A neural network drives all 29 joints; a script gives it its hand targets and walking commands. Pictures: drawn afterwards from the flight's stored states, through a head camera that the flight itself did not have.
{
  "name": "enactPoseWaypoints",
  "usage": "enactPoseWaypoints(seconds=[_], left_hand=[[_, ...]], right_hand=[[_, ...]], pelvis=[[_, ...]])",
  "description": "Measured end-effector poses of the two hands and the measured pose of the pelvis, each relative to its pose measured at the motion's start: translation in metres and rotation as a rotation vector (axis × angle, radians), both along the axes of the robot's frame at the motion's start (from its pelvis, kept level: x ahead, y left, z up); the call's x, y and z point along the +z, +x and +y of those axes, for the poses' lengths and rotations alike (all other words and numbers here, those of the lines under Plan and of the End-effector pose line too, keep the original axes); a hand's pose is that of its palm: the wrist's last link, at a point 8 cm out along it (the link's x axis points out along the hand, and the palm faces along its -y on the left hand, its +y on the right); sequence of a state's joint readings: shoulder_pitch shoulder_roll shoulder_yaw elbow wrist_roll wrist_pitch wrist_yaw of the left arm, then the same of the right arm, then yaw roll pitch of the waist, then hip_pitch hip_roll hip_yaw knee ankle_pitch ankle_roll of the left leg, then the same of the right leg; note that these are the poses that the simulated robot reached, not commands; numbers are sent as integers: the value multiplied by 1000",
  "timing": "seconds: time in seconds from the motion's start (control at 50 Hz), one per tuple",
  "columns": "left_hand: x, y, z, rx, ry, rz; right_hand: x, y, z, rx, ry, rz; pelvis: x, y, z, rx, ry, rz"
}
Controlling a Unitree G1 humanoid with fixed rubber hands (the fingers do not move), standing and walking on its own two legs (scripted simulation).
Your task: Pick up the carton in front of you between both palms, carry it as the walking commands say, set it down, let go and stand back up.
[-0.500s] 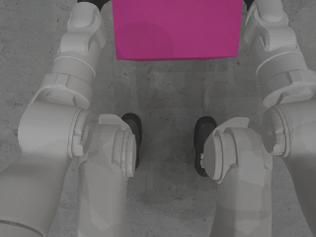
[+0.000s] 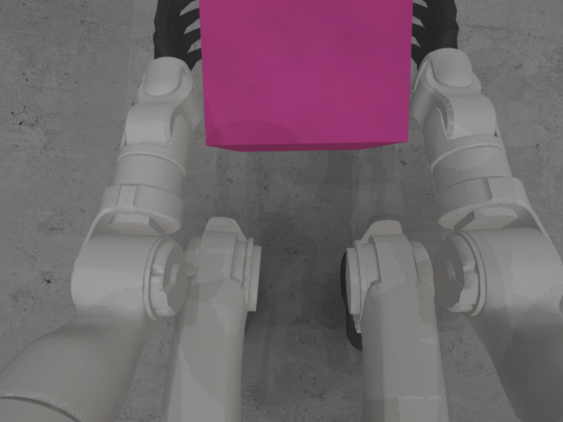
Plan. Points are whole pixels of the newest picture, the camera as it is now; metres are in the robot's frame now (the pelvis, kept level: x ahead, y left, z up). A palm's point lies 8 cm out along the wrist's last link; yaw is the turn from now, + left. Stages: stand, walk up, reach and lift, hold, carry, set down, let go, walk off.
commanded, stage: reach and lift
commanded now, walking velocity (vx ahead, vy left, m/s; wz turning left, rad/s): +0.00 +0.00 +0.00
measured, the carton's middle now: (301, 73) +0.52 +0.00 -0.18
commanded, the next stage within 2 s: none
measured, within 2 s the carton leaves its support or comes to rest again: neither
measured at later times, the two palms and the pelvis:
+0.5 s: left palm (80, 21) +0.48 +0.15 +0.07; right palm (557, 11) +0.48 -0.15 +0.07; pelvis +0.00 +0.00 +0.13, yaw -1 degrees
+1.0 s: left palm out of the picture +0.44 +0.15 +0.24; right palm out of the picture +0.44 -0.15 +0.23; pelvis +0.05 +0.00 +0.27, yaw -1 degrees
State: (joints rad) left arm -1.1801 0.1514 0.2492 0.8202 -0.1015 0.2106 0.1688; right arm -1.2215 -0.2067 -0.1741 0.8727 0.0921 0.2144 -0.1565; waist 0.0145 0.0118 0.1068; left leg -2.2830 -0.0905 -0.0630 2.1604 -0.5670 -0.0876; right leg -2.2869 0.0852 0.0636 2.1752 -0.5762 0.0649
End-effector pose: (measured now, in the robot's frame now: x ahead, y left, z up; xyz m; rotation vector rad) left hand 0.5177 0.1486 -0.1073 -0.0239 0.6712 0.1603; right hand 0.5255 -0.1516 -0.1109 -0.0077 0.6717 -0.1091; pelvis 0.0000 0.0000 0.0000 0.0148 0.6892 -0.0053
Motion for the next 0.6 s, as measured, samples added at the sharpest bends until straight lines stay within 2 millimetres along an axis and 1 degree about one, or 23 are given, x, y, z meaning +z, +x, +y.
enactPoseWaypoints(seconds=[0.1, 0.16, 0.22, 0.3, 0.38, 0.5, 0.6], left_hand=[[53, -15, -3, 9, -17, -5], [79, -23, -4, 9, -17, 13], [103, -29, -3, 5, -12, 22], [129, -33, -1, 1, -6, 20], [151, -35, -1, -5, -4, 14], [181, -40, -2, -10, -4, 8], [209, -47, -3, -9, -12, 6]], right_hand=[[56, -15, -3, -26, 16, -4], [84, -23, -3, -28, 17, 14], [107, -29, -3, -25, 14, 23], [133, -34, -1, -23, 12, 21], [154, -37, -1, -26, 11, 15], [183, -45, -3, -34, 12, 9], [212, -53, -3, -43, 19, 7]], pelvis=[[26, -3, 0, -7, -1, 19], [45, -6, 0, -10, -1, 32], [63, -9, 0, -11, -1, 42], [85, -10, 0, -11, -2, 51], [103, -9, 1, -10, -4, 56], [130, -1, 1, -11, -5, 51], [154, 8, 1, -11, -5, 26]])
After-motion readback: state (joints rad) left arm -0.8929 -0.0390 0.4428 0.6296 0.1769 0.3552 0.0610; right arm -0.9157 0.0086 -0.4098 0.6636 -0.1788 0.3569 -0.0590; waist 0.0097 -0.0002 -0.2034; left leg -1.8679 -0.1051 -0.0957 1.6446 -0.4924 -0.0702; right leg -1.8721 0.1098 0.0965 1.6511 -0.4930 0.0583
